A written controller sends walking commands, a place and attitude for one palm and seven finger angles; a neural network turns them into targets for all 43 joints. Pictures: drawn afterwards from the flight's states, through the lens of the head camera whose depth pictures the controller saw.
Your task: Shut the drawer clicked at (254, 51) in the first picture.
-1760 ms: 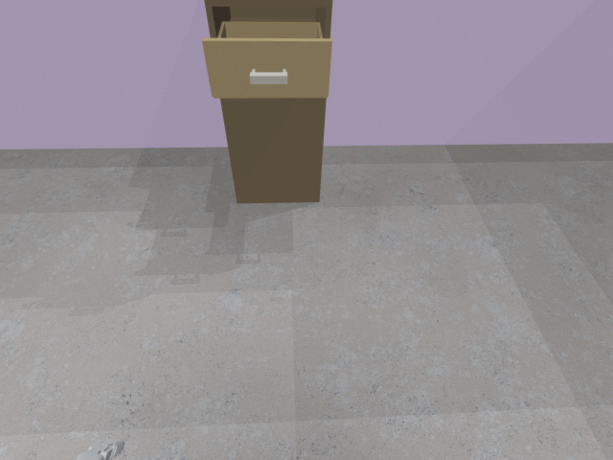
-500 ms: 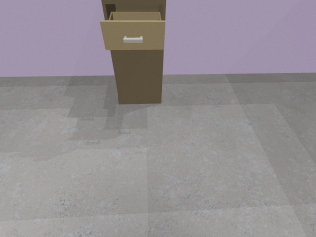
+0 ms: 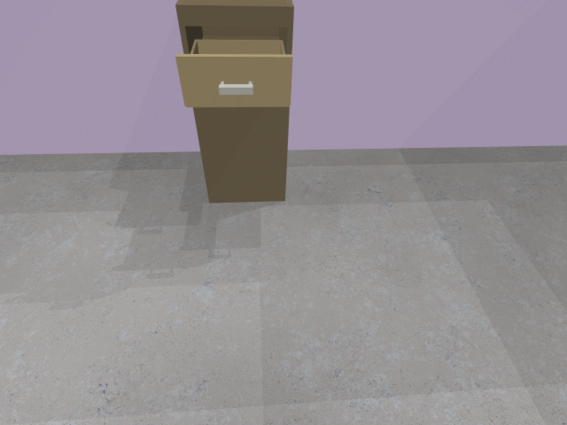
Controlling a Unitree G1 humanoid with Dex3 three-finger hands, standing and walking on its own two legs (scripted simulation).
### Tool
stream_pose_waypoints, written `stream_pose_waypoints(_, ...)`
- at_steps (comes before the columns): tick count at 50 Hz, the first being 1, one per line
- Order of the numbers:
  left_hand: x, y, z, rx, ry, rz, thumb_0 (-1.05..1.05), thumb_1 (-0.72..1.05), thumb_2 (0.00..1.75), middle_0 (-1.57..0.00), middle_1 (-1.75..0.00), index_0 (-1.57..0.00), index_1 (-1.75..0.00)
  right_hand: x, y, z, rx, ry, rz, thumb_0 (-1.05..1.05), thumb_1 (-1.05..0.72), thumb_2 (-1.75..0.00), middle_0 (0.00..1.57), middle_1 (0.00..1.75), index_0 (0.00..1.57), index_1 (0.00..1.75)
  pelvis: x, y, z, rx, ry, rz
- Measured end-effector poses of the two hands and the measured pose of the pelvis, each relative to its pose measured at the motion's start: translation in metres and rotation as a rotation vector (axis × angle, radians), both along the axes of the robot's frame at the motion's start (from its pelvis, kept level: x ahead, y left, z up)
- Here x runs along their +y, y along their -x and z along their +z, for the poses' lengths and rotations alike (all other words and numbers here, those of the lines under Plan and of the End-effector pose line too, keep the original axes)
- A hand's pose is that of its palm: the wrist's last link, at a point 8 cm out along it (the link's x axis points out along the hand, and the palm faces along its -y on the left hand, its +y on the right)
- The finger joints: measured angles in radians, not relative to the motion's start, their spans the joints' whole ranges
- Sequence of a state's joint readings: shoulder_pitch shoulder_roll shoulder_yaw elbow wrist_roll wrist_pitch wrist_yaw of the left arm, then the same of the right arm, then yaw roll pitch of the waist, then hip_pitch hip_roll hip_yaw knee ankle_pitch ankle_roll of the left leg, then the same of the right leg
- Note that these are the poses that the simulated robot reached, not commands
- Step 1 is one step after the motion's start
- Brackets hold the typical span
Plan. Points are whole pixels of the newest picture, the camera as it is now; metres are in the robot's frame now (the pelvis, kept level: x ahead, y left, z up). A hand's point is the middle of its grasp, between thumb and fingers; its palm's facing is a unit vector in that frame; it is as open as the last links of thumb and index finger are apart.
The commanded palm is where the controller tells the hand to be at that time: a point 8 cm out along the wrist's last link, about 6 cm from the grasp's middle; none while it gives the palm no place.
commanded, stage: walk to a spot facing it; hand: left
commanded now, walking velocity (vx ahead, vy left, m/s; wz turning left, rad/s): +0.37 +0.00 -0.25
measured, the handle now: (236, 86) +1.04 +0.22 +0.00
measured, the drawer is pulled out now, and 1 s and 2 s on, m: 0.26 0.26 0.26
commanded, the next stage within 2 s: turn to face it in 0.82 s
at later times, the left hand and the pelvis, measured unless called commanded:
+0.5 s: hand (227, 353) +0.29 +0.13 -0.18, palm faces -0.12 -0.97 -0.21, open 7.3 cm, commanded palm none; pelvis +0.18 -0.05 -0.02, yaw -8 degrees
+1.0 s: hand (217, 318) +0.37 +0.16 -0.19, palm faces -0.07 -0.99 -0.13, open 7.4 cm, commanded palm none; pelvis +0.39 -0.01 +0.00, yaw -8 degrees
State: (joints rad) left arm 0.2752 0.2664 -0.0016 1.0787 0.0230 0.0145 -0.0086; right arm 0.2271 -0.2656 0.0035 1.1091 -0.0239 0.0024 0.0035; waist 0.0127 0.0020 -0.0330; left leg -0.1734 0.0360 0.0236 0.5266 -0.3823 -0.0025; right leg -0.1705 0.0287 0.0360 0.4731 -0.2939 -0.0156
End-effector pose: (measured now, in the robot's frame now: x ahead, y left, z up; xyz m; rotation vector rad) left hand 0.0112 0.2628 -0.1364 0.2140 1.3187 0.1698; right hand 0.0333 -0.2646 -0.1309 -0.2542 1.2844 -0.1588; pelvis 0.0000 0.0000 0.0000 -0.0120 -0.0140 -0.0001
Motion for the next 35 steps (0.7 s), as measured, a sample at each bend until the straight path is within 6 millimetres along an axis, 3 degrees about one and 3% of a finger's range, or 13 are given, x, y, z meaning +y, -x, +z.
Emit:
stream_pose_waypoints(5,-0.011,0.011,-0.02,0.11,0.071,0.015,0.01,0.9,0.9,-0.2,-0.3,-0.2,-0.3,0.025,0.017,-0.01,0.056,-0.02,-0.074,0.0,-0.91,-0.9,0.2,0.3,0.2,0.3,0.011,-0.027,-0.009,0.006,-0.002,-0.036)
stream_pose_waypoints(7,-0.015,0.005,-0.022,0.161,0.084,-0.01,0.01,0.9,0.9,-0.2,-0.3,-0.2,-0.3,0.035,0.027,-0.011,0.071,-0.03,-0.125,0.0,-0.91,-0.9,0.2,0.3,0.2,0.3,0.012,-0.039,-0.009,0.008,-0.009,-0.063)
stream_pose_waypoints(9,-0.019,-0.014,-0.021,0.178,0.09,-0.038,0.01,0.9,0.9,-0.2,-0.3,-0.2,-0.3,0.044,0.042,-0.009,0.108,-0.041,-0.177,0.0,-0.91,-0.9,0.2,0.3,0.2,0.3,0.011,-0.051,-0.008,0.009,-0.011,-0.074)
stream_pose_waypoints(12,-0.027,-0.061,-0.017,0.14,0.095,-0.072,0.01,0.9,0.9,-0.2,-0.3,-0.2,-0.3,0.058,0.067,-0.004,0.217,-0.068,-0.235,0.0,-0.91,-0.9,0.2,0.3,0.2,0.3,0.005,-0.071,-0.005,0.012,-0.009,-0.084)
stream_pose_waypoints(15,-0.039,-0.124,-0.015,0.065,0.094,-0.113,0.01,0.91,0.9,-0.2,-0.3,-0.2,-0.3,0.066,0.085,0.001,0.337,-0.098,-0.286,0.0,-0.9,-0.9,0.2,0.3,0.2,0.3,-0.003,-0.094,-0.005,0.014,-0.006,-0.101)
stream_pose_waypoints(20,-0.065,-0.233,-0.02,-0.098,0.066,-0.186,0.01,0.91,0.9,-0.2,-0.3,-0.2,-0.3,0.06,0.083,-0.006,0.472,-0.141,-0.356,0.0,-0.9,-0.9,0.2,0.3,0.2,0.3,-0.029,-0.141,-0.022,0.001,-0.006,-0.131)
stream_pose_waypoints(22,-0.074,-0.261,-0.023,-0.158,0.051,-0.186,0.01,0.91,0.9,-0.2,-0.3,-0.2,-0.3,0.048,0.064,-0.014,0.476,-0.146,-0.367,0.0,-0.9,-0.9,0.2,0.3,0.2,0.3,-0.041,-0.158,-0.029,-0.01,-0.009,-0.136)
stream_pose_waypoints(24,-0.081,-0.277,-0.02,-0.175,0.052,-0.172,0.0,0.91,0.9,-0.2,-0.3,-0.2,-0.3,0.032,0.029,-0.019,0.417,-0.134,-0.365,0.01,-0.9,-0.9,0.2,0.3,0.2,0.3,-0.048,-0.172,-0.025,-0.025,-0.003,-0.132)
stream_pose_waypoints(29,-0.094,-0.289,-0.01,-0.121,0.061,-0.161,0.0,0.91,0.9,-0.2,-0.3,-0.2,-0.3,-0.006,-0.098,-0.017,0.142,-0.088,-0.306,0.01,-0.91,-0.9,0.2,0.3,0.2,0.3,-0.054,-0.21,-0.008,-0.023,0.005,-0.133)
stream_pose_waypoints(35,-0.092,-0.293,-0.008,-0.042,0.083,-0.112,0.01,0.92,0.9,-0.2,-0.3,-0.2,-0.3,-0.021,-0.237,0.0,-0.097,-0.069,-0.226,0.0,-0.92,-0.9,0.19,0.3,0.19,0.3,-0.051,-0.261,0.001,-0.007,0.022,-0.12)
